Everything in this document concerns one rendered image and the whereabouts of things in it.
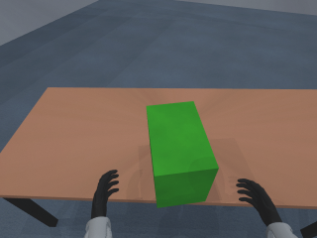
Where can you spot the robot right hand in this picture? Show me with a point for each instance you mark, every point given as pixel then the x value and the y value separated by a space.
pixel 259 200

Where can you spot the robot left hand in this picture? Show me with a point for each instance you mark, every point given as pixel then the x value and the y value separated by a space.
pixel 101 195

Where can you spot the table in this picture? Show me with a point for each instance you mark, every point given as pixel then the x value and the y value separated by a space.
pixel 75 135

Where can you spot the carton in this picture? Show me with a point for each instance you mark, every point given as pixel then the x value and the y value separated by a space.
pixel 184 165

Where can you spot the left robot forearm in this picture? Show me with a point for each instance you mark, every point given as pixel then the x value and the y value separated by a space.
pixel 98 227

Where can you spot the right robot forearm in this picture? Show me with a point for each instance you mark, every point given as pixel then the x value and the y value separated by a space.
pixel 279 230

